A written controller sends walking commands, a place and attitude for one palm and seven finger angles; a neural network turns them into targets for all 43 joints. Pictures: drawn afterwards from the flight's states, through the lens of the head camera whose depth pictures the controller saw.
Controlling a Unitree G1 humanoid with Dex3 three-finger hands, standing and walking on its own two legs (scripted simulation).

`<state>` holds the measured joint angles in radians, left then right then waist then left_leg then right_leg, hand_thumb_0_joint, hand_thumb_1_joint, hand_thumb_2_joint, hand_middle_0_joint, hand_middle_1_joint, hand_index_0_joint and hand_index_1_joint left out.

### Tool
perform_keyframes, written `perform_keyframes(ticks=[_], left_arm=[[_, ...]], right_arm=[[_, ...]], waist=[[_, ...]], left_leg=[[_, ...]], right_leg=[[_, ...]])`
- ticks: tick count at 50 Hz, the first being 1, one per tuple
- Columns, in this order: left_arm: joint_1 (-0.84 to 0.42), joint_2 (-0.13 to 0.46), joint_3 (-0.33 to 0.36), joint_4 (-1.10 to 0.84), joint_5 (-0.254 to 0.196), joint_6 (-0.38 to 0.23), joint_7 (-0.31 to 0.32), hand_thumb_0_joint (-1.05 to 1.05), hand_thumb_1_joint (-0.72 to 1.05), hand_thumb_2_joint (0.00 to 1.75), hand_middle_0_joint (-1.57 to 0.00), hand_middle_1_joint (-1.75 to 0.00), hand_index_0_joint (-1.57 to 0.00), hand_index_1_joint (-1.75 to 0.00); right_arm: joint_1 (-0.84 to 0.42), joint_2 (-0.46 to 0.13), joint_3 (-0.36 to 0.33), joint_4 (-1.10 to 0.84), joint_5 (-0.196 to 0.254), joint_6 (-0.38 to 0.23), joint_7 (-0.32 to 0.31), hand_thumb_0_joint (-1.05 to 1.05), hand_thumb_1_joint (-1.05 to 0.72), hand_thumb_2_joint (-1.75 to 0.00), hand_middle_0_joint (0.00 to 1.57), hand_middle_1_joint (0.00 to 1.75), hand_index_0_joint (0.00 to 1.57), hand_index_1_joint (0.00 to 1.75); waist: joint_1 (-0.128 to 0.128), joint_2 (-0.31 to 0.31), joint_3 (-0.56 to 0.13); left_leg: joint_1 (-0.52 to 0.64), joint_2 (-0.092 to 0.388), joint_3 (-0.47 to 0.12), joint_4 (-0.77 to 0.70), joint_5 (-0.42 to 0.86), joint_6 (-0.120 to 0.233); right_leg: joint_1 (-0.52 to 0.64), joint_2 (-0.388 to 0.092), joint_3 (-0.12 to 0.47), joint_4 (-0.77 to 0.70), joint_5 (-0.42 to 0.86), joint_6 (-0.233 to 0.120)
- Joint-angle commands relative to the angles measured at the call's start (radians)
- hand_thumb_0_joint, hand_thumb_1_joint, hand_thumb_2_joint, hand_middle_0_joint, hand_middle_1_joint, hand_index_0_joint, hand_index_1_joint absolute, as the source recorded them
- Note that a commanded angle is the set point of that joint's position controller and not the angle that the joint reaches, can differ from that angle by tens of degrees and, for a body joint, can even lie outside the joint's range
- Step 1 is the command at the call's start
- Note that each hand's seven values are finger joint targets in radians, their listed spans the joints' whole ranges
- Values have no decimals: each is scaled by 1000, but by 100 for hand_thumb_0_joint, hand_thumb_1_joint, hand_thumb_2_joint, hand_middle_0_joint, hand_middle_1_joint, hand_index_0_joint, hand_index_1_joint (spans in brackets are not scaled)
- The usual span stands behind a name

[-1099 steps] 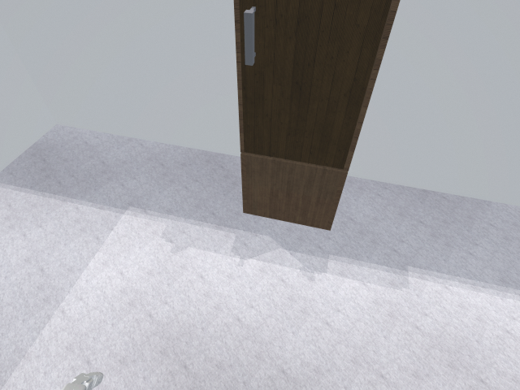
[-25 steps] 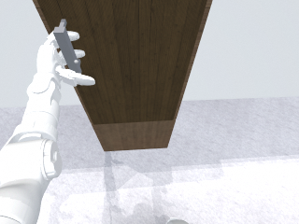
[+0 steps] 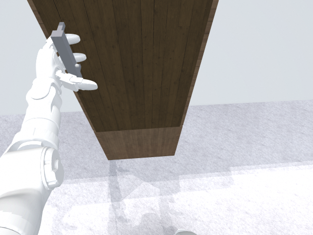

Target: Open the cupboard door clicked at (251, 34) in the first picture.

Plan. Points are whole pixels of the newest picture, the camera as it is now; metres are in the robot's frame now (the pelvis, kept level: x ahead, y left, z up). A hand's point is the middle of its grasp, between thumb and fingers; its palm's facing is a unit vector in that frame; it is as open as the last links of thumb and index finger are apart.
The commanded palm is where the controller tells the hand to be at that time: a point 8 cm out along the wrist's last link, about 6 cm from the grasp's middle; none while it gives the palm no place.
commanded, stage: close the thumb around the handle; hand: left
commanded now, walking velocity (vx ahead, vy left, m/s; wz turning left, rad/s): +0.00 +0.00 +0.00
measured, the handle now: (69, 54) +0.55 +0.18 +0.14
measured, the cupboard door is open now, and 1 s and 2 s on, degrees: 1 2 42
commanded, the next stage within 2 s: pull the door open along its arc in 0.66 s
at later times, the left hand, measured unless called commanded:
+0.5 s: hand (75, 67) +0.50 +0.16 +0.14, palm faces +0.01 -1.00 +0.00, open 6.8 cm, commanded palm +0.47 +0.21 +0.14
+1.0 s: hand (75, 71) +0.49 +0.16 +0.14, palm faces -0.01 -1.00 +0.01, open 5.9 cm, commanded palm +0.43 +0.21 +0.14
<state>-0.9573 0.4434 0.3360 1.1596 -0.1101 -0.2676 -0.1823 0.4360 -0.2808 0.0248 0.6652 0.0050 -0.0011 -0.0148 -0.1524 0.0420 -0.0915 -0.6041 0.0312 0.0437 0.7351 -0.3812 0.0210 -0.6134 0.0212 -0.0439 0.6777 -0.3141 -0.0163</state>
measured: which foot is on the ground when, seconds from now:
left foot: down 0.00-1.00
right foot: down 0.00-1.00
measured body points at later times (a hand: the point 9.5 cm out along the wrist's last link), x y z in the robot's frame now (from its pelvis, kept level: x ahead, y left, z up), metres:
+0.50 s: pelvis +0.00 +0.00 +0.00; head +0.07 +0.00 +0.44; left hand +0.49 +0.22 +0.14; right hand +0.01 -0.26 -0.12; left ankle -0.02 +0.10 -0.71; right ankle +0.00 -0.11 -0.71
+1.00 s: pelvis +0.00 +0.00 +0.00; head +0.07 +0.00 +0.45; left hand +0.48 +0.21 +0.14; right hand +0.01 -0.26 -0.12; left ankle -0.02 +0.10 -0.71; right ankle +0.00 -0.11 -0.71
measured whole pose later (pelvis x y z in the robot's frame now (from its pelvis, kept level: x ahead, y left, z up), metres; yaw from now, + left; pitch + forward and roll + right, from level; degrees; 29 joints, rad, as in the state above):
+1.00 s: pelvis +0.00 +0.00 +0.00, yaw -1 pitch +13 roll -1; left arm -0.83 0.40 0.34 1.03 -0.14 -0.25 -0.19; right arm 0.43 -0.28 0.02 0.64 0.01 0.01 -0.01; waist -0.13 0.04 -0.11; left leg -0.56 0.03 0.06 0.71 -0.38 0.03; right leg -0.58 0.02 -0.02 0.66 -0.31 -0.01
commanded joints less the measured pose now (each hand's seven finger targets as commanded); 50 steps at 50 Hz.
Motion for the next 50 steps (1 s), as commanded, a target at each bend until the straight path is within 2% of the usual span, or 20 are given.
perform_keyframes(ticks=[1, 2, 5, 7, 10, 12, 15, 16, 18, 20, 23, 26, 27, 29, 35, 36, 37, 39, 44, 50], left_arm=[[-474, 229, 24, -208, -13, -63, -3, 0, -33, 37, -31, -122, -31, -122], [-496, 208, 6, -226, -12, -65, -6, 0, -28, 40, -32, -122, -32, -122], [-511, 201, -2, -229, -10, -67, -7, 0, -11, 47, -33, -124, -33, -124], [-485, 240, 35, -236, -10, -75, -3, 0, 0, 52, -34, -125, -34, -125], [-458, 243, 41, -237, -11, -73, -9, 0, 17, 59, -35, -127, -35, -127], [-471, 224, 16, -226, -11, -68, -15, 0, 28, 64, -36, -128, -36, -128], [-481, 205, -1, -225, -14, -60, -17, 0, 45, 71, -37, -130, -37, -130], [-492, 211, 8, -227, -16, -64, -13, 0, 51, 73, -37, -131, -37, -131], [-499, 204, 9, -239, -18, -71, -11, 0, 62, 78, -38, -132, -38, -132], [-509, 211, 7, -228, -18, -73, -9, 0, 73, 83, -39, -133, -39, -133], [-517, 201, -1, -244, -14, -78, -5, 0, 90, 90, -40, -135, -40, -135], [-496, 213, 12, -249, -16, -83, -3, 0, 90, 90, -40, -135, -40, -135], [-495, 172, -20, -240, -18, -78, -9, 0, 90, 90, -40, -135, -40, -135], [-496, 217, 12, -218, -15, -75, -8, 0, 90, 90, -40, -135, -40, -135], [-499, 211, 9, -221, -13, -73, -11, 0, 90, 90, -40, -135, -40, -135], [-497, 235, 24, -209, -13, -75, -9, 0, 90, 90, -40, -135, -40, -135], [-521, 200, -10, -215, -11, -74, -12, 0, 90, 90, -40, -135, -40, -135], [-481, 235, 29, -197, -9, -71, -8, 0, 90, 90, -40, -135, -40, -135], [-357, 206, 31, -262, -31, -66, -23, 0, 90, 90, -40, -135, -40, -135], [-131, 154, 15, -435, -60, -34, -28, 0, 90, 90, -40, -135, -40, -135]], right_arm=[[118, -163, -60, -66, 3, -20, -15, 0, -90, -90, 20, 30, 20, 30], [110, -158, -60, -66, 3, -21, -14, 0, -90, -90, 20, 30, 20, 30], [111, -158, -60, -63, 3, -24, -13, 0, -90, -90, 20, 30, 20, 30], [111, -161, -63, -66, 2, -24, -15, 0, -90, -90, 20, 30, 20, 30], [106, -159, -61, -70, 4, -22, -13, 0, -90, -90, 20, 30, 20, 30], [102, -157, -60, -68, 6, -19, -15, 0, -90, -90, 20, 30, 20, 30], [96, -156, -56, -73, 7, -19, -15, 0, -90, -90, 20, 30, 20, 30], [99, -158, -59, -71, 6, -19, -18, 0, -90, -90, 20, 30, 20, 30], [95, -156, -60, -69, 5, -25, -17, 0, -90, -90, 20, 30, 20, 30], [98, -159, -58, -63, 5, -26, -18, 0, -90, -90, 20, 30, 20, 30], [100, -158, -59, -61, 3, -30, -16, 0, -90, -90, 20, 30, 20, 30], [103, -161, -61, -61, 1, -30, -15, 0, -90, -90, 20, 30, 20, 30], [94, -155, -58, -64, 4, -31, -13, 0, -90, -90, 20, 30, 20, 30], [99, -161, -59, -58, 4, -29, -15, 0, -90, -90, 20, 30, 20, 30], [100, -160, -59, -63, 3, -32, -15, 0, -90, -90, 20, 30, 20, 30], [108, -164, -58, -60, 3, -29, -18, 0, -90, -90, 20, 30, 20, 30], [101, -159, -57, -60, 4, -30, -16, 0, -90, -90, 20, 30, 20, 30], [105, -164, -59, -61, 2, -30, -16, 0, -90, -90, 20, 30, 20, 30], [87, -157, -61, -94, 6, -26, -10, 0, -90, -90, 20, 30, 20, 30], [34, -144, -67, -142, 22, -17, -5, 0, -90, -90, 20, 30, 20, 30]], waist=[[-2, 2, -381], [-10, 38, -390], [-14, 30, -384], [3, 22, -426], [13, 23, -417], [-4, 12, -385], [-6, 27, -363], [-9, 9, -364], [0, 64, -395], [-8, 19, -381], [-6, 44, -409], [2, 25, -420], [-5, 43, -410], [-1, 29, -386], [-3, 32, -401], [-4, 0, -390], [-16, 41, -379], [2, 26, -383], [39, 15, -428], [89, 18, -408]], left_leg=[[222, -19, -56, -59, 380, 10], [236, -19, -51, -57, 381, 9], [242, -18, -55, -57, 374, 8], [251, -19, -55, -52, 400, 8], [242, -20, -49, -54, 409, 7], [229, -20, -50, -54, 404, 10], [226, -20, -52, -64, 369, 8], [234, -19, -55, -60, 371, 10], [268, -19, -59, -56, 379, 4], [245, -18, -64, -61, 362, 4], [269, -18, -65, -55, 400, 3], [274, -16, -68, -55, 422, 2], [275, -18, -62, -53, 415, 3], [245, -18, -61, -59, 383, 3], [248, -19, -60, -58, 367, 4], [234, -18, -65, -58, 371, 7], [240, -19, -62, -61, 367, 4], [233, -18, -63, -61, 356, 4], [242, -19, -48, -63, 415, 5], [266, -14, -31, -87, 485, 4]], right_leg=[[201, 22, 20, -48, 377, -2], [188, 20, 23, -48, 381, 1], [177, 21, 20, -49, 370, 1], [203, 21, 23, -42, 396, 0], [220, 20, 23, -41, 413, -1], [206, 20, 23, -45, 412, 2], [191, 19, 20, -50, 376, -1], [188, 20, 19, -50, 371, -1], [169, 19, 21, -49, 360, -3], [173, 20, 17, -47, 348, -1], [172, 18, 18, -41, 372, -1], [186, 21, 15, -39, 383, -3], [174, 21, 17, -42, 384, -1], [181, 20, 18, -44, 368, -1], [177, 20, 20, -48, 355, -1], [187, 20, 18, -45, 356, -3], [168, 19, 20, -47, 353, 0], [173, 20, 18, -46, 340, -2], [243, 21, 18, -39, 410, -4], [308, 22, 12, -49, 463, -8]])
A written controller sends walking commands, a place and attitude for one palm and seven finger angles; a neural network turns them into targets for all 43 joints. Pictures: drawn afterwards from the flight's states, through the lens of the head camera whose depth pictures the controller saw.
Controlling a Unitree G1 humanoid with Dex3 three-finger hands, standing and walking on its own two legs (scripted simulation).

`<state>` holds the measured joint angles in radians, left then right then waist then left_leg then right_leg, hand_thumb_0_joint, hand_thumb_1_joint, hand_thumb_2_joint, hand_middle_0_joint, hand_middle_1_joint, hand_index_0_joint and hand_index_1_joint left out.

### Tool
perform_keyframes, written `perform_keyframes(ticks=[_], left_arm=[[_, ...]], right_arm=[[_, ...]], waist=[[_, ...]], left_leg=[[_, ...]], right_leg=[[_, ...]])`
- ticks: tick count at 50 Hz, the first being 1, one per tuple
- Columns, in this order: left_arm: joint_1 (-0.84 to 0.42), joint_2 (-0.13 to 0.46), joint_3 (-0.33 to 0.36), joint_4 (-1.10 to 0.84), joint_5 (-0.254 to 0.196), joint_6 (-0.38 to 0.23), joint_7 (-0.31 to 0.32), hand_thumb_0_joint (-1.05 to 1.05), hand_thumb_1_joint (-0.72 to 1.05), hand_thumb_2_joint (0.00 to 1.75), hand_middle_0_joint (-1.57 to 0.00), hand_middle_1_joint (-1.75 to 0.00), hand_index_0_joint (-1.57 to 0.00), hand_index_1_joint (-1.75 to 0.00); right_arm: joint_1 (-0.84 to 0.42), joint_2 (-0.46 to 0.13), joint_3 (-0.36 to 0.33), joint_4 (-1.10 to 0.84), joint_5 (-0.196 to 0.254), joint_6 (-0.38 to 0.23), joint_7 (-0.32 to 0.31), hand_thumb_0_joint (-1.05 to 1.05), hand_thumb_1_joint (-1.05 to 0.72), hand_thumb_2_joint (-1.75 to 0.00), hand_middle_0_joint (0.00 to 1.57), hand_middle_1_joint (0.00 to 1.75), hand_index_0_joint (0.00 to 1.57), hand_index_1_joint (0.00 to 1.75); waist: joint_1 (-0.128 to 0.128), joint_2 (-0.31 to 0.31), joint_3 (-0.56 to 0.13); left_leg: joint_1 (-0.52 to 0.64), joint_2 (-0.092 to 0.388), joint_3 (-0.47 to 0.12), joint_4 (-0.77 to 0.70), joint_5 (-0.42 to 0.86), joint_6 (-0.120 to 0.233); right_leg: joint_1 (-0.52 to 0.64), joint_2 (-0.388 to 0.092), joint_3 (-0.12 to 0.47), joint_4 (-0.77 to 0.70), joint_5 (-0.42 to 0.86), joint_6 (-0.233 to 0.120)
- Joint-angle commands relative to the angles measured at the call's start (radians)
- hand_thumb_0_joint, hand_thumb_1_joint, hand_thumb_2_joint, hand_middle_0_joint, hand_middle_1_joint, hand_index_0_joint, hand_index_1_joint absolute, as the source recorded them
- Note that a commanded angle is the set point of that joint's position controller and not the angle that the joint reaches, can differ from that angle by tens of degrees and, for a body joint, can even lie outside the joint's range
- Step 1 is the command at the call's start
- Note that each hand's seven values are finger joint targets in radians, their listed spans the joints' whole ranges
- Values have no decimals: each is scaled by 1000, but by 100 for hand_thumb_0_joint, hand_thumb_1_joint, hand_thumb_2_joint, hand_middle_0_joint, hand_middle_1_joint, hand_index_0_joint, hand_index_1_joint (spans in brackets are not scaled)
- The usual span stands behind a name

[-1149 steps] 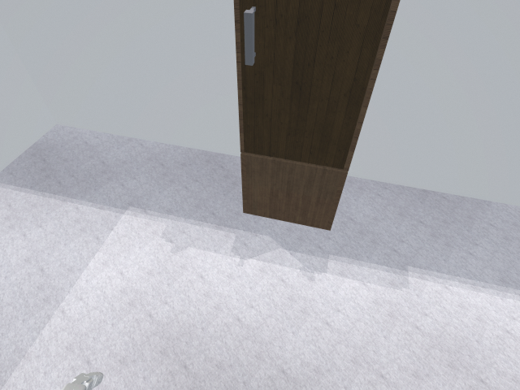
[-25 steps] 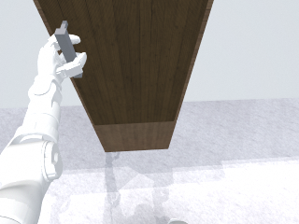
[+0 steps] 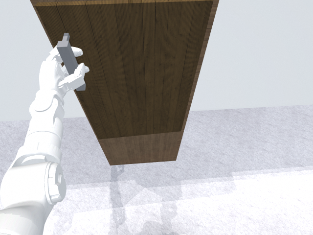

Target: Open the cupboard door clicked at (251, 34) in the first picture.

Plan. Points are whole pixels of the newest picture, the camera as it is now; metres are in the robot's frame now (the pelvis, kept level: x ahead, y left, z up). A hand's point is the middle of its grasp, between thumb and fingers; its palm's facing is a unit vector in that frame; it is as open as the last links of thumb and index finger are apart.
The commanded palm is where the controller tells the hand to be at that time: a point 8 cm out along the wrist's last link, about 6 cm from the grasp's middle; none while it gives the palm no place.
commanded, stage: pull the door open along its arc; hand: left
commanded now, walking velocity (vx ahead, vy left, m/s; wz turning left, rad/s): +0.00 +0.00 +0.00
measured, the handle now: (74, 63) +0.54 +0.19 +0.14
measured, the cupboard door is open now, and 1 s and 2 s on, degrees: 2 42 42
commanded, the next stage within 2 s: open thumb and fingers to let go in 0.82 s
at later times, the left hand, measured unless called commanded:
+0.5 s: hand (105, 119) +0.34 +0.09 +0.14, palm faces +0.41 -0.91 +0.05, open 6.2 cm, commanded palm +0.28 +0.12 +0.13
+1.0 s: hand (132, 144) +0.28 +0.03 +0.14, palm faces +0.35 -0.94 -0.01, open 6.2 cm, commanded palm +0.23 +0.07 +0.13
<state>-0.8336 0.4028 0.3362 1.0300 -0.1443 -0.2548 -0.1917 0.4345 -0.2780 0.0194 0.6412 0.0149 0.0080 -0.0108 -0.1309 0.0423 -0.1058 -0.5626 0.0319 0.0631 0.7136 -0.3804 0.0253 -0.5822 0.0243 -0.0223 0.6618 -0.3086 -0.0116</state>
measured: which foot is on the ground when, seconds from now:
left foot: down 0.00-1.00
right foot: down 0.00-1.00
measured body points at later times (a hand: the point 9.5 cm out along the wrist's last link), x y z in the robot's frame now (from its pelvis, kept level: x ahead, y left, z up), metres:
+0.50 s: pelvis +0.00 -0.01 +0.01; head -0.01 -0.03 +0.46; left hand +0.32 +0.14 +0.14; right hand +0.20 -0.21 -0.07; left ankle -0.02 +0.10 -0.72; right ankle +0.00 -0.12 -0.72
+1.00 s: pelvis -0.01 -0.04 +0.02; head -0.03 -0.07 +0.47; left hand +0.26 +0.08 +0.14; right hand +0.19 -0.23 -0.09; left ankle -0.02 +0.10 -0.72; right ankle +0.00 -0.12 -0.72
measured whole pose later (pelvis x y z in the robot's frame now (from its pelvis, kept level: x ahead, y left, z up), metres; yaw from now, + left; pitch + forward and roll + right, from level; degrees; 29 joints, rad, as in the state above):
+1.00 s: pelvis -0.01 -0.04 +0.02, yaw +4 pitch -3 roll +0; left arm 0.02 -0.08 -0.29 -0.12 0.00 0.20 0.57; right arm 0.13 -0.18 0.02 0.65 -0.03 0.10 0.01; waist 0.01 0.08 -0.02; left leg -0.19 0.04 -0.01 0.55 -0.31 -0.02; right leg -0.19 0.03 -0.09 0.52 -0.28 -0.06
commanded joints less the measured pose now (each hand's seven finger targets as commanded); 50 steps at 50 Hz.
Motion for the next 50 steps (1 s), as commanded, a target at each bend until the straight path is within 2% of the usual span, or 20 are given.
perform_keyframes(ticks=[1, 3, 4, 7, 9, 10, 11, 14, 16, 19, 22, 25, 26, 30, 37, 41, 45, 46, 47, 50], left_arm=[[-211, 191, 12, -361, -32, -44, -17, 0, 90, 90, -40, -135, -40, -135], [-108, 164, 11, -469, -46, -26, -10, 0, 90, 90, -40, -135, -40, -135], [-41, 135, 0, -500, -55, -11, -8, 0, 90, 90, -40, -135, -40, -135], [97, 89, -21, -662, -71, 19, 8, 0, 90, 90, -40, -135, -40, -135], [140, 55, -43, -725, -74, 50, 25, 0, 90, 90, -40, -135, -40, -135], [115, 19, 72, -818, -126, 72, 163, 0, 90, 90, -40, -135, -40, -135], [159, -55, -9, -843, -97, 89, 237, 0, 90, 90, -40, -135, -40, -135], [246, -176, -90, -959, -30, 138, 398, 0, 90, 90, -40, -135, -40, -135], [236, -237, -152, -1009, 18, 174, 500, 0, 90, 90, -40, -135, -40, -135], [255, -361, -268, -1102, 99, 243, 640, 0, 90, 90, -40, -135, -40, -135], [314, -448, -371, -1161, 173, 300, 736, 0, 90, 90, -40, -135, -40, -135], [336, -523, -472, -1201, 208, 327, 750, 0, 90, 90, -40, -135, -40, -135], [363, -536, -494, -1200, 215, 330, 749, 0, 90, 90, -40, -135, -40, -135], [437, -599, -575, -1268, 228, 338, 746, 0, 90, 90, -40, -135, -40, -135], [655, -654, -652, -1371, 205, 370, 745, 0, 90, 90, -40, -135, -40, -135], [821, -634, -643, -1443, 191, 389, 745, 0, 90, 90, -40, -135, -40, -135], [687, -595, -593, -1419, 176, 400, 771, 0, 90, 90, -40, -135, -40, -135], [593, -559, -558, -1389, 180, 399, 782, 0, 90, 90, -40, -135, -40, -135], [592, -567, -552, -1368, 178, 400, 787, 0, 83, 87, -40, -134, -40, -134], [594, -605, -581, -1328, 195, 396, 791, 0, 62, 78, -38, -132, -38, -132]], right_arm=[[26, -147, -62, -130, 15, -27, -7, 0, -90, -90, 20, 30, 20, 30], [-3, -136, -65, -148, 19, -30, -4, 0, -90, -90, 20, 30, 20, 30], [-20, -130, -65, -156, 22, -34, -3, 0, -90, -90, 20, 30, 20, 30], [-76, -117, -62, -179, 29, -44, -2, 0, -90, -90, 20, 30, 20, 30], [-110, -111, -58, -183, 32, -50, -4, 0, -90, -90, 20, 30, 20, 30], [-160, -75, -54, -192, 31, -61, -2, 0, -90, -90, 20, 30, 20, 30], [-182, -72, -49, -180, 25, -70, 1, 0, -90, -90, 20, 30, 20, 30], [-222, -56, -49, -172, 8, -80, 13, 0, -90, -90, 20, 30, 20, 30], [-249, -49, -47, -165, -8, -72, 10, 0, -90, -90, 20, 30, 20, 30], [-307, -23, -40, -167, -29, -54, 9, 0, -90, -90, 20, 30, 20, 30], [-336, -11, -40, -166, -47, -33, 5, 0, -90, -90, 20, 30, 20, 30], [-363, 3, -39, -162, -49, -9, 0, 0, -90, -90, 20, 30, 20, 30], [-371, 5, -40, -161, -51, -3, -3, 0, -90, -90, 20, 30, 20, 30], [-408, 25, -32, -169, -49, 14, 0, 0, -90, -90, 20, 30, 20, 30], [-461, 41, -25, -187, -41, 27, 24, 0, -90, -90, 20, 30, 20, 30], [-486, 47, -24, -200, -38, 36, 37, 0, -90, -90, 20, 30, 20, 30], [-508, 46, -14, -186, -42, 36, 25, 0, -90, -90, 20, 30, 20, 30], [-513, 44, -11, -169, -42, 38, 15, 0, -90, -90, 20, 30, 20, 30], [-519, 45, -15, -169, -45, 35, 11, 0, -90, -90, 20, 30, 20, 30], [-500, 45, -17, -164, -50, 29, 10, 0, -90, -90, 20, 30, 20, 30]], waist=[[77, 17, -404], [98, 15, -411], [104, -17, -381], [125, -18, -344], [121, -42, -287], [195, -33, -273], [171, -37, -232], [165, -33, -223], [151, -114, -204], [150, -47, -206], [141, -100, -206], [128, -104, -176], [122, -134, -159], [134, -88, -137], [155, -103, -83], [183, -121, -68], [174, -146, -38], [165, -157, -17], [177, -150, -24], [172, -150, -48]], left_leg=[[240, -14, -53, -69, 520, 2], [261, -12, -41, -81, 554, 2], [254, -11, -37, -90, 548, 4], [267, -11, -29, -116, 553, 4], [267, -13, -24, -134, 498, 2], [231, -26, -27, -144, 453, -10], [246, -20, -28, -158, 420, -16], [279, -16, -27, -175, 404, -23], [285, -11, -38, -181, 374, -20], [323, -16, -36, -188, 365, -24], [351, -10, -45, -193, 359, -22], [376, -16, -46, -191, 347, -20], [383, -14, -52, -189, 343, -16], [406, -21, -56, -193, 341, -17], [406, -24, -67, -189, 317, -16], [395, -28, -62, -181, 316, -16], [385, -45, -60, -176, 269, -10], [386, -48, -65, -181, 251, -9], [391, -49, -62, -180, 241, -9], [402, -51, -62, -184, 260, -6]], right_leg=[[294, 18, -11, -34, 470, -15], [331, 15, -8, -43, 510, -10], [347, 14, -11, -51, 517, -10], [385, 7, -13, -65, 530, -9], [381, 5, -18, -83, 507, -7], [384, 7, -28, -103, 450, -7], [375, 7, -34, -109, 405, -7], [368, -4, -35, -118, 374, -6], [376, -10, -35, -133, 337, -2], [377, -24, -29, -145, 309, -6], [395, -30, -29, -164, 295, -9], [401, -36, -23, -185, 301, -14], [403, -37, -22, -199, 303, -13], [418, -44, -15, -212, 298, -22], [422, -49, -12, -240, 253, -25], [438, -52, 2, -262, 242, -25], [413, -61, 30, -300, 170, -15], [395, -61, 32, -315, 126, -13], [394, -64, 39, -323, 101, -12], [405, -68, 40, -315, 132, -13]])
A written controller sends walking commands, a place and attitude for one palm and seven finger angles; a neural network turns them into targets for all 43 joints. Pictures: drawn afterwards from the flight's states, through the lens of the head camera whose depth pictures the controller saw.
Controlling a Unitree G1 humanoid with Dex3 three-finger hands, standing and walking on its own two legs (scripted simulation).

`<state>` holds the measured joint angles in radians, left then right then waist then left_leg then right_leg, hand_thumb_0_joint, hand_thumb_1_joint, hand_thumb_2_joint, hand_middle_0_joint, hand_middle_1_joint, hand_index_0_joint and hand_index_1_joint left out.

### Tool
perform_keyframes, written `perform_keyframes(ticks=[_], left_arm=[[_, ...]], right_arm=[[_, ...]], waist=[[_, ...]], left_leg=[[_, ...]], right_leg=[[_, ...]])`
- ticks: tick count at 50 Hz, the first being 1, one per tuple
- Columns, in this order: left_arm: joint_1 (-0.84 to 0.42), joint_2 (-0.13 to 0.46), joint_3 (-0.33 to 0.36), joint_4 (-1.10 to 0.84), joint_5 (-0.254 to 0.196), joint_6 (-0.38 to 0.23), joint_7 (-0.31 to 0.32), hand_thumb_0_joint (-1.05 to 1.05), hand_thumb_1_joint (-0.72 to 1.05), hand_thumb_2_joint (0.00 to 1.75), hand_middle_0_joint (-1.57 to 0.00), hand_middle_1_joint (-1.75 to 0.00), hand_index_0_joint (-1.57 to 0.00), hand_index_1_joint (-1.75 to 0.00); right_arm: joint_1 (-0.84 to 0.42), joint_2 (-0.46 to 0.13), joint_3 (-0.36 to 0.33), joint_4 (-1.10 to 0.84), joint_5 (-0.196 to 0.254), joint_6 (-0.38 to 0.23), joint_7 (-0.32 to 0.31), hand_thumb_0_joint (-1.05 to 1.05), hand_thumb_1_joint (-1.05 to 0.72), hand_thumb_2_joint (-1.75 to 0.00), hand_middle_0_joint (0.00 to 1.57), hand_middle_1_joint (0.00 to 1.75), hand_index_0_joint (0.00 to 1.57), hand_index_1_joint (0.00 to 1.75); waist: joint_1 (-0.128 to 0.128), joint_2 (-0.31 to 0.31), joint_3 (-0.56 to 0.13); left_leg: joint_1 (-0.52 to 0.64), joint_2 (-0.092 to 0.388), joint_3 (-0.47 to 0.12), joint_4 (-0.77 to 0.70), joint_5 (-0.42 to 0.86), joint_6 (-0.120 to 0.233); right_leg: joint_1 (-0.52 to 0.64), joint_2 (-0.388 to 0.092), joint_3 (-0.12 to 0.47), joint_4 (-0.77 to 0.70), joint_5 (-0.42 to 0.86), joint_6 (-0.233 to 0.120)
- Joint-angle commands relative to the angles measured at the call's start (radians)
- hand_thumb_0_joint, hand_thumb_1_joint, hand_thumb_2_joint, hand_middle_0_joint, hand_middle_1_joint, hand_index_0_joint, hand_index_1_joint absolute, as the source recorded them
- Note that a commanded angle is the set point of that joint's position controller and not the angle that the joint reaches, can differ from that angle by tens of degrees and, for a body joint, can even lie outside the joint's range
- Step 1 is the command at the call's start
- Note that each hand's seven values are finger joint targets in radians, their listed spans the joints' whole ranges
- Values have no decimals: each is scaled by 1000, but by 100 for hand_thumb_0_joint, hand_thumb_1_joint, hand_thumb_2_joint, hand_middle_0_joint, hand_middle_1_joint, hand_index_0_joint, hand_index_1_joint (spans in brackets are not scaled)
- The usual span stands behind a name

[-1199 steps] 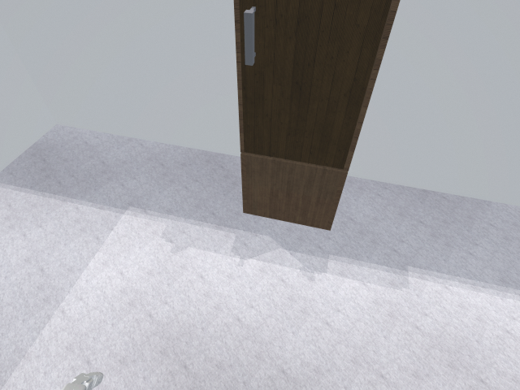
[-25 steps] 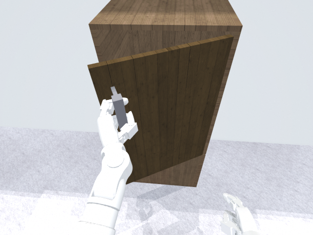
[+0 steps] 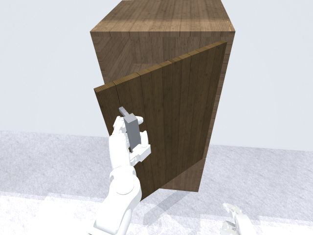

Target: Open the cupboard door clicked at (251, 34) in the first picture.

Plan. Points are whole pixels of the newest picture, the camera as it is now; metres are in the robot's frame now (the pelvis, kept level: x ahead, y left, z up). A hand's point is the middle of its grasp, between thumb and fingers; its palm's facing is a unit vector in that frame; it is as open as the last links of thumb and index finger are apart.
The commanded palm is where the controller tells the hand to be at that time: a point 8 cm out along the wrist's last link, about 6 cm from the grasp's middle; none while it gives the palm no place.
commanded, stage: open thumb and fingers to let go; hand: left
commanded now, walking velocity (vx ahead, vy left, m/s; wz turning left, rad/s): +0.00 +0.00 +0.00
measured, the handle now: (130, 133) +0.33 +0.09 +0.12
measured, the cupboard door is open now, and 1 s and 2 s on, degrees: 42 42 43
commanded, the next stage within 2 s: slide the hand sideways off the handle in 0.74 s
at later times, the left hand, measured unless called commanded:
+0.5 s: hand (137, 143) +0.30 +0.07 +0.12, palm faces +0.29 -0.96 -0.03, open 13.3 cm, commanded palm +0.25 +0.09 +0.12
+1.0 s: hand (138, 156) +0.27 +0.06 +0.12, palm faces -0.06 -0.99 -0.08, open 15.9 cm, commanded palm +0.24 +0.09 +0.12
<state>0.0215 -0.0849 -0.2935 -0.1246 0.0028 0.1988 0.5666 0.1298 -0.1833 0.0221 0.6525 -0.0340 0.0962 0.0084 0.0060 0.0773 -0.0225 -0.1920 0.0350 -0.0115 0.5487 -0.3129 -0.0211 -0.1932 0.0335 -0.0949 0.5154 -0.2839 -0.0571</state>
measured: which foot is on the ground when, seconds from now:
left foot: down 0.00-1.00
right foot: down 0.00-1.00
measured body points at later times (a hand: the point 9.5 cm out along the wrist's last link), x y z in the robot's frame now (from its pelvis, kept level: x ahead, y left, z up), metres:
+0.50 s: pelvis +0.00 +0.02 +0.00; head -0.02 +0.00 +0.45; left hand +0.28 +0.12 +0.12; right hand +0.19 -0.17 -0.10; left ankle -0.01 +0.14 -0.73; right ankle +0.00 -0.08 -0.73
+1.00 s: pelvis -0.02 +0.02 +0.00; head -0.03 +0.00 +0.44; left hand +0.26 +0.12 +0.12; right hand +0.17 -0.18 -0.10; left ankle -0.01 +0.14 -0.73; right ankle +0.00 -0.08 -0.73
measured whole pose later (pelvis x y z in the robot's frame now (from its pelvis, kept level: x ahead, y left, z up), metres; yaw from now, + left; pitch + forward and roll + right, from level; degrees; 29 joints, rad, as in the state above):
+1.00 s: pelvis -0.02 +0.02 +0.00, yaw +1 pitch -3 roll +0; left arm -0.02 0.03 -0.29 -0.07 -0.01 0.08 0.18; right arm 0.17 -0.20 0.05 0.58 0.00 0.07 -0.01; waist 0.03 0.05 0.00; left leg -0.24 -0.01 -0.01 0.60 -0.31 0.01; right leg -0.24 -0.01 -0.10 0.59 -0.30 -0.03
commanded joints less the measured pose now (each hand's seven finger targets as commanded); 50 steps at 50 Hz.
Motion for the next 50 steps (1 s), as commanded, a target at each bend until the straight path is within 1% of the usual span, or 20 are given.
perform_keyframes(ticks=[1, 5, 10, 14, 16, 18, 22, 24, 28, 30, 36, 38, 42, 43, 44, 45, 46, 47, 49, 50], left_arm=[[-267, -122, 38, -172, 58, -59, 30, 0, 55, 75, -38, -131, -38, -131], [-264, -133, 16, -195, 55, -80, 3, 0, 27, 63, -35, -128, -35, -128], [-248, -144, -15, -218, 63, -95, -24, 0, -8, 48, -33, -124, -33, -124], [-292, -169, -44, -208, 66, -91, -18, 0, -36, 36, -31, -122, -31, -122], [-303, -158, -28, -183, 61, -86, -8, 0, -50, 30, -30, -120, -30, -120], [-329, -163, -28, -190, 58, -87, -2, 0, -50, 30, -30, -120, -30, -120], [-322, -185, -38, -166, 67, -77, 11, 0, -50, 30, -27, -100, -27, -100], [-306, -216, -69, -175, 71, -73, 16, 0, -50, 30, -25, -90, -25, -90], [-275, -213, -64, -200, 66, -65, 21, 0, -50, 30, -22, -70, -22, -70], [-294, -216, -69, -208, 64, -60, 24, 0, -50, 30, -20, -60, -20, -60], [-308, -216, -59, -177, 69, -44, 44, 0, -50, 30, -15, -30, -15, -30], [-330, -211, -50, -174, 65, -43, 48, 0, -50, 30, -15, -30, -15, -30], [-353, -201, -36, -148, 63, -44, 48, 0, -50, 30, -15, -30, -15, -30], [-341, -115, -234, -161, 139, -92, -179, 0, -50, 30, -15, -30, -15, -30], [-404, -47, -162, -210, 94, -145, -295, 0, -50, 30, -15, -30, -15, -30], [-417, 0, -146, -232, 71, -178, -385, 0, -50, 30, -15, -30, -15, -30], [-432, 18, -139, -214, 42, -196, -458, 0, -50, 30, -15, -30, -15, -30], [-436, 22, -136, -201, 12, -211, -522, 0, -50, 30, -15, -30, -15, -30], [-432, 14, -91, -175, -55, -214, -562, 0, -50, 30, -15, -30, -15, -30], [-418, 4, -70, -155, -83, -209, -558, 0, -50, 30, -15, -30, -15, -30]], right_arm=[[-192, -51, -23, -175, 2, -58, -7, 0, -90, -90, 20, 30, 20, 30], [-162, -53, -27, -186, 2, -62, -7, 0, -90, -90, 20, 30, 20, 30], [-149, -54, -29, -195, 6, -62, -8, 0, -90, -90, 20, 30, 20, 30], [-155, -54, -25, -191, 9, -66, -4, 0, -90, -90, 20, 30, 20, 30], [-158, -54, -25, -186, 8, -74, -6, 0, -90, -90, 20, 30, 20, 30], [-162, -54, -24, -185, 7, -76, -5, 0, -90, -90, 20, 30, 20, 30], [-160, -53, -25, -175, 10, -69, 5, 0, -90, -90, 20, 30, 20, 30], [-157, -51, -28, -180, 11, -71, 15, 0, -90, -90, 20, 30, 20, 30], [-159, -50, -30, -181, 11, -71, 24, 0, -90, -90, 20, 30, 20, 30], [-162, -52, -29, -182, 11, -72, 26, 0, -90, -90, 20, 30, 20, 30], [-182, -49, -26, -169, 14, -67, 30, 0, -90, -90, 20, 30, 20, 30], [-181, -50, -25, -168, 12, -69, 28, 0, -90, -90, 20, 30, 20, 30], [-192, -49, -23, -165, 12, -68, 21, 0, -90, -90, 20, 30, 20, 30], [-93, -92, -25, -168, 12, -52, 26, 0, -90, -90, 20, 30, 20, 30], [-92, -87, -25, -201, 24, -54, 9, 0, -90, -90, 20, 30, 20, 30], [-95, -86, -17, -224, 27, -59, -8, 0, -90, -90, 20, 30, 20, 30], [-85, -88, -10, -229, 34, -63, -18, 0, -90, -90, 20, 30, 20, 30], [-84, -87, -3, -241, 40, -75, -26, 0, -90, -90, 20, 30, 20, 30], [-102, -82, 7, -258, 54, -101, -37, 0, -90, -90, 20, 30, 20, 30], [-108, -81, 10, -258, 58, -115, -40, 0, -90, -90, 20, 30, 20, 30]], waist=[[37, -159, -140], [28, -163, -187], [17, -141, -186], [7, -123, -161], [12, -146, -145], [15, -150, -168], [17, -112, -165], [18, -117, -179], [23, -118, -196], [19, -135, -191], [25, -107, -161], [21, -153, -157], [23, -152, -147], [-74, -205, -70], [-48, -174, -176], [-36, -126, -219], [-49, -74, -209], [-50, -74, -206], [-40, -76, -153], [-34, -116, -129]], left_leg=[[36, -52, 10, -22, 204, 38], [46, -49, 12, -27, 238, 40], [55, -39, 8, -23, 265, 38], [56, -34, -2, -18, 245, 34], [50, -32, -9, -20, 231, 33], [55, -33, -7, -19, 233, 33], [52, -23, -12, -23, 260, 24], [49, -17, -17, -18, 270, 22], [49, -13, -13, -13, 290, 19], [42, -14, -13, -8, 277, 21], [30, -16, -17, -11, 226, 16], [23, -19, -17, -10, 207, 20], [20, -28, -12, -10, 169, 23], [54, -41, -20, -29, 205, 51], [53, -45, -12, -21, 225, 57], [67, -48, -6, -16, 229, 61], [77, -49, -7, -18, 218, 59], [73, -52, -10, -18, 192, 60], [42, -49, -20, -35, 112, 54], [26, -46, -29, -44, 81, 53]], right_leg=[[22, -74, 104, -155, 123, 27], [52, -72, 95, -123, 220, 32], [44, -64, 73, -93, 265, 25], [3, -58, 54, -83, 214, 20], [-8, -54, 47, -86, 182, 21], [-4, -53, 47, -81, 178, 20], [-11, -47, 31, -54, 200, 12], [-11, -43, 23, -37, 205, 9], [-3, -40, 18, -25, 230, 10], [-9, -40, 21, -30, 216, 12], [-37, -40, 22, -46, 132, 7], [-42, -42, 25, -58, 103, 12], [-52, -49, 41, -86, 44, 14], [-79, -42, 74, -60, 168, 16], [-28, -44, 66, -30, 233, 15], [-4, -47, 65, -16, 262, 15], [-17, -50, 62, -13, 253, 11], [-30, -49, 54, -12, 223, 13], [-64, -43, 46, -36, 112, 17], [-73, -39, 41, -49, 63, 21]])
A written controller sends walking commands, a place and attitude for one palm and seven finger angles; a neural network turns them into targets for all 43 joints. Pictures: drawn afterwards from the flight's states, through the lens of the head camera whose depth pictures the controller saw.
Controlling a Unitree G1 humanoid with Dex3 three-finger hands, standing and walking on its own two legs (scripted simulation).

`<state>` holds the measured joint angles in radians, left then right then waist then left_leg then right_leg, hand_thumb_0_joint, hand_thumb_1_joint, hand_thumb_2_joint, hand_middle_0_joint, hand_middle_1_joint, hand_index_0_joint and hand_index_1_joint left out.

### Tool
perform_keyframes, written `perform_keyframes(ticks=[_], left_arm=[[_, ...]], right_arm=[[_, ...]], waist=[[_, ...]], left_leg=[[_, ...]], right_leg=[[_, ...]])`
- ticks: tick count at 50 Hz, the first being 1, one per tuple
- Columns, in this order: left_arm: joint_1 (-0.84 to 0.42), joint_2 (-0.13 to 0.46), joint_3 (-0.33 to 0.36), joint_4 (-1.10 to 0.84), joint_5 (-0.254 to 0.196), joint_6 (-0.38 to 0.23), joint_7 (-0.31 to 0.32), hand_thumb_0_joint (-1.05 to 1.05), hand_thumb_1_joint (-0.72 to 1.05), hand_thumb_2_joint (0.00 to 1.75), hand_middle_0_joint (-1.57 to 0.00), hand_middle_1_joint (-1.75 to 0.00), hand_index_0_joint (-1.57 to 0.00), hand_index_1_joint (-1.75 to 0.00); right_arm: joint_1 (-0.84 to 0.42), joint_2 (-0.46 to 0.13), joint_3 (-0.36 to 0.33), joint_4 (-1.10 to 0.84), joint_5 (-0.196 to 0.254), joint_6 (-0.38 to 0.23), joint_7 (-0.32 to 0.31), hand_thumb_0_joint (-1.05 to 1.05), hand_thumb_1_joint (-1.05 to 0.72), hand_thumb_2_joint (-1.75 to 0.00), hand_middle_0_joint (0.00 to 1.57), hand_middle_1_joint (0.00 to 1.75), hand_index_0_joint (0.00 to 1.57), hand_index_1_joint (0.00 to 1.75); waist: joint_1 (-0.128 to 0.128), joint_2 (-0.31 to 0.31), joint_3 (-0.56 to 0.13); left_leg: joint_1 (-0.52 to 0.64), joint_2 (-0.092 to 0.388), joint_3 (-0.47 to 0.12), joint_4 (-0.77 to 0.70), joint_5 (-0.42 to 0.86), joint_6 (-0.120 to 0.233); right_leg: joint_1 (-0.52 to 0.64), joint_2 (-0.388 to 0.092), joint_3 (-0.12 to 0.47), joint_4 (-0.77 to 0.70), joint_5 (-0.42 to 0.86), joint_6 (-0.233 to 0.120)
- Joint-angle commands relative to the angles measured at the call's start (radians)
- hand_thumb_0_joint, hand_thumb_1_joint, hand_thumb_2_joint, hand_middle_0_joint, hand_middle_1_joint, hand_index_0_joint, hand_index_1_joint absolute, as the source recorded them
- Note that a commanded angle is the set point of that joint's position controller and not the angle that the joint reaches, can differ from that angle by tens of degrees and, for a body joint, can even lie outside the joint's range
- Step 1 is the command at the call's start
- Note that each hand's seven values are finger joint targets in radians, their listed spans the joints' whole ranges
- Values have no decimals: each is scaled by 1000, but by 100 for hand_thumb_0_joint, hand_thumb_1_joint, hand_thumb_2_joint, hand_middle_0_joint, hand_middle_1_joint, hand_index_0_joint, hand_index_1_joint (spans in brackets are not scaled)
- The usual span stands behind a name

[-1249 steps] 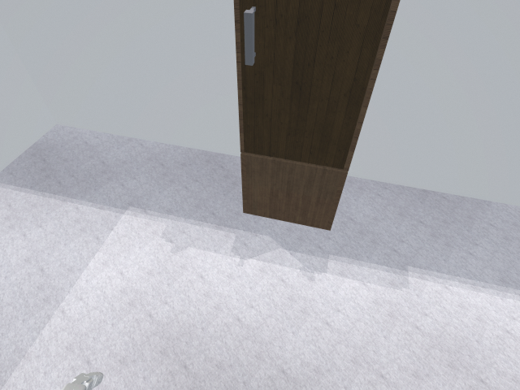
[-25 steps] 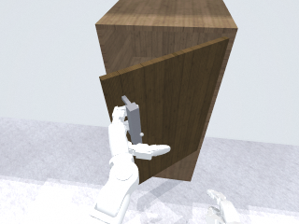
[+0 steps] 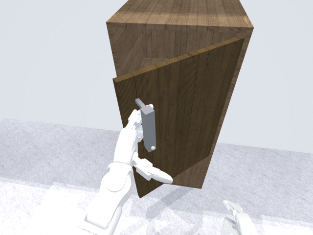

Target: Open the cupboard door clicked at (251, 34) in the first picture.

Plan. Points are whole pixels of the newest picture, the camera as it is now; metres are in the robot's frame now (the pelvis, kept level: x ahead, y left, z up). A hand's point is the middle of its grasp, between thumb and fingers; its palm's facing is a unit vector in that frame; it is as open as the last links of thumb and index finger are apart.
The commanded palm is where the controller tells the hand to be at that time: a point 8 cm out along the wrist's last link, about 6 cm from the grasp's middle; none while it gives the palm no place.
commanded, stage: slide the hand sideways off the handle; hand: left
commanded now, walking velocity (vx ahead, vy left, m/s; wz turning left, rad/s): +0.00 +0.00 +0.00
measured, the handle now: (144, 125) +0.35 +0.06 +0.12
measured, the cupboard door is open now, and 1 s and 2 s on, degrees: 42 43 43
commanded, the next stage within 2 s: draw the hand back to the body in 1.04 s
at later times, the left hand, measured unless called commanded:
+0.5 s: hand (145, 159) +0.25 +0.05 +0.12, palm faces -0.14 -0.99 -0.01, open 16.2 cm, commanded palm +0.22 +0.11 +0.12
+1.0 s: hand (113, 177) +0.21 +0.11 +0.12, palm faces -0.07 -1.00 -0.05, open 16.3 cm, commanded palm +0.18 +0.17 +0.12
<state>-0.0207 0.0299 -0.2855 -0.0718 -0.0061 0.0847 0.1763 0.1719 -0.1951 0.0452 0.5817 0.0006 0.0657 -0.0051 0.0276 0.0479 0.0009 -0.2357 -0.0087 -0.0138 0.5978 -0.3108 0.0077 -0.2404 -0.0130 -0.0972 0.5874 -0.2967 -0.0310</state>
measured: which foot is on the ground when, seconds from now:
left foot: down 0.00-1.00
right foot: down 0.00-1.00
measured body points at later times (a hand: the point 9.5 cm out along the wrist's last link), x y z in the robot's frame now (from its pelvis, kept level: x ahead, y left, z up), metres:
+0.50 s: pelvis +0.01 +0.00 +0.00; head -0.01 -0.02 +0.45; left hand +0.25 +0.10 +0.13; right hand +0.19 -0.21 -0.07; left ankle +0.01 +0.12 -0.73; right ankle +0.02 -0.10 -0.73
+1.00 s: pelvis +0.03 -0.01 -0.01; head +0.01 -0.03 +0.44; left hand +0.21 +0.17 +0.12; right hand +0.21 -0.23 -0.07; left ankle +0.01 +0.12 -0.73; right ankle +0.02 -0.10 -0.73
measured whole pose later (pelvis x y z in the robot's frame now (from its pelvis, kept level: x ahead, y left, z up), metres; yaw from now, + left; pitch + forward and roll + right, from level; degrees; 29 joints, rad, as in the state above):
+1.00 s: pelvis +0.03 -0.01 -0.01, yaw -1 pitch +0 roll +0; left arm 0.56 0.17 -0.02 -0.48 -0.18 -0.02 -0.13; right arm 0.26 -0.23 0.05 0.50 0.02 -0.13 -0.03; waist 0.04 0.06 -0.05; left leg -0.27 0.02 0.00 0.65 -0.38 -0.01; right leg -0.28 0.02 -0.09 0.63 -0.35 -0.04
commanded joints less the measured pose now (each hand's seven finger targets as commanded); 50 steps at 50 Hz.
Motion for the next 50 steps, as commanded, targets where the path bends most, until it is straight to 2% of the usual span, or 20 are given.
perform_keyframes(ticks=[1, 3, 5, 6, 9, 13, 16, 26, 29, 30, 31, 34, 36, 37, 38, 40, 41, 42, 45, 50], left_arm=[[-348, -116, -57, -190, -95, -89, -156, 0, -50, 30, -15, -30, -15, -30], [-304, -86, 3, -210, -113, -81, -123, 0, -50, 30, -15, -30, -15, -30], [-262, -76, 17, -230, -93, -77, -92, 0, -50, 30, -15, -30, -15, -30], [-225, -60, 29, -234, -80, -77, -79, 0, -50, 30, -15, -30, -15, -30], [-163, -22, 59, -277, -63, -76, -70, 0, -50, 30, -15, -30, -15, -30], [-103, 28, 106, -316, -56, -68, -68, 0, -50, 30, -15, -30, -15, -30], [-44, 26, 107, -361, -53, -63, -76, 0, -50, 30, -15, -30, -15, -30], [154, 79, 151, -491, -69, -72, -123, 0, -50, 30, -15, -30, -15, -30], [230, 91, 167, -533, -82, -86, -146, 0, -50, 30, -15, -30, -15, -30], [231, 101, 173, -547, -85, -89, -155, 0, -50, 30, -15, -30, -15, -30], [268, 121, 198, -543, -86, -93, -159, 0, -50, 30, -15, -30, -15, -30], [336, 113, 195, -590, -103, -106, -187, 0, -50, 30, -15, -30, -15, -30], [371, 127, 207, -589, -110, -112, -204, 0, -50, 30, -15, -30, -15, -30], [359, 138, 217, -609, -117, -119, -211, 0, -50, 30, -15, -30, -15, -30], [398, 163, 253, -618, -125, -123, -218, 0, -50, 30, -15, -30, -15, -30], [452, 169, 265, -637, -135, -135, -239, 0, -50, 30, -15, -30, -15, -30], [480, 178, 275, -636, -139, -141, -251, 0, -50, 30, -15, -30, -15, -30], [475, 165, 256, -653, -148, -149, -265, 0, -50, 30, -15, -30, -15, -30], [482, 185, 280, -651, -173, -164, -301, 0, -50, 30, -15, -30, -15, -30], [533, 214, 329, -651, -203, -192, -341, 0, -50, 30, -15, -30, -15, -30]], right_arm=[[-154, -71, -11, -186, 26, -95, -25, 0, -90, -90, 20, 30, 20, 30], [-162, -75, -13, -189, 25, -108, -23, 0, -90, -90, 20, 30, 20, 30], [-160, -74, -13, -193, 22, -110, -13, 0, -90, -90, 20, 30, 20, 30], [-160, -74, -15, -196, 20, -109, -6, 0, -90, -90, 20, 30, 20, 30], [-164, -73, -15, -211, 17, -100, -1, 0, -90, -90, 20, 30, 20, 30], [-175, -66, -10, -225, 14, -86, -4, 0, -90, -90, 20, 30, 20, 30], [-173, -65, -12, -234, 16, -82, -5, 0, -90, -90, 20, 30, 20, 30], [-134, -75, -16, -253, 17, -106, -12, 0, -90, -90, 20, 30, 20, 30], [-118, -80, -19, -262, 17, -123, -14, 0, -90, -90, 20, 30, 20, 30], [-114, -83, -19, -261, 17, -130, -15, 0, -90, -90, 20, 30, 20, 30], [-107, -84, -21, -257, 18, -134, -16, 0, -90, -90, 20, 30, 20, 30], [-91, -88, -21, -267, 20, -151, -17, 0, -90, -90, 20, 30, 20, 30], [-84, -93, -23, -268, 22, -165, -19, 0, -90, -90, 20, 30, 20, 30], [-82, -96, -24, -270, 22, -175, -22, 0, -90, -90, 20, 30, 20, 30], [-74, -98, -28, -269, 21, -182, -25, 0, -90, -90, 20, 30, 20, 30], [-57, -99, -28, -269, 20, -197, -26, 0, -90, -90, 20, 30, 20, 30], [-57, -102, -31, -269, 24, -204, -25, 0, -90, -90, 20, 30, 20, 30], [-55, -104, -29, -272, 25, -213, -26, 0, -90, -90, 20, 30, 20, 30], [-39, -113, -32, -268, 25, -241, -35, 0, -90, -90, 20, 30, 20, 30], [-30, -119, -37, -260, 28, -280, -43, 0, -90, -90, 20, 30, 20, 30]], waist=[[-45, -99, -135], [-22, -130, -157], [-10, -132, -157], [2, -99, -154], [10, -129, -148], [22, -101, -122], [19, -91, -117], [9, -70, -126], [10, -97, -136], [4, -89, -137], [13, -59, -131], [9, -77, -144], [7, -80, -110], [1, -79, -112], [11, -69, -134], [12, -79, -151], [16, -54, -140], [5, -49, -128], [-4, -93, -114], [6, -67, -122]], left_leg=[[59, 1, -34, -105, 54, 19], [51, 2, -30, -115, 48, 17], [43, 6, -25, -123, 67, 14], [45, 8, -19, -126, 75, 12], [39, 9, -1, -123, 93, 14], [41, 8, 15, -127, 84, 15], [53, 11, 19, -128, 94, 15], [56, 12, 22, -108, 153, 17], [51, 12, 22, -95, 179, 21], [49, 11, 23, -90, 184, 22], [45, 11, 22, -88, 194, 19], [36, 11, 22, -76, 217, 20], [21, 13, 18, -70, 203, 20], [21, 13, 15, -65, 199, 22], [19, 11, 19, -57, 205, 22], [11, 9, 19, -43, 229, 23], [5, 10, 20, -40, 230, 20], [1, 8, 19, -33, 222, 22], [-23, 6, 11, -11, 202, 25], [-45, 3, 3, 5, 190, 22]], right_leg=[[-30, 9, 39, -127, 35, -5], [-14, 10, 38, -131, 19, 0], [-1, 10, 37, -122, 33, -2], [4, 9, 38, -121, 42, -4], [23, 7, 52, -133, 59, -3], [31, 4, 71, -161, 41, -2], [33, 6, 73, -172, 47, -2], [40, 13, 61, -137, 154, 3], [44, 16, 57, -118, 205, 8], [43, 14, 61, -116, 219, 10], [45, 15, 61, -110, 225, 5], [47, 17, 53, -87, 271, 10], [26, 18, 48, -90, 253, 11], [16, 17, 51, -86, 251, 14], [30, 16, 58, -81, 263, 14], [40, 14, 60, -69, 304, 16], [36, 14, 57, -66, 299, 12], [16, 14, 56, -63, 294, 15], [-4, 12, 69, -67, 281, 24], [-16, 11, 67, -51, 258, 22]])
